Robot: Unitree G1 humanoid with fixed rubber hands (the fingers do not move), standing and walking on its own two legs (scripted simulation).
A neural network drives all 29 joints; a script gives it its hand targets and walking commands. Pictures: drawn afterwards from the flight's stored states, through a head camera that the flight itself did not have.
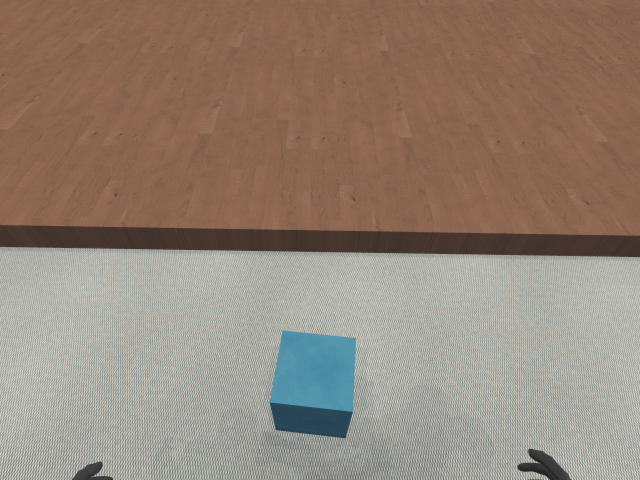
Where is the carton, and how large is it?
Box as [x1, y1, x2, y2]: [270, 330, 355, 437]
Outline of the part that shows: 283,330 270,397 270,406 275,428 279,430 345,437 352,412 355,338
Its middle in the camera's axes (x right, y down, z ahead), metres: -0.01 +0.43 +1.13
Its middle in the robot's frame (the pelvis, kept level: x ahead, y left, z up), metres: +0.47 -0.01 -0.66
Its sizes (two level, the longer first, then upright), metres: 0.210 0.200 0.250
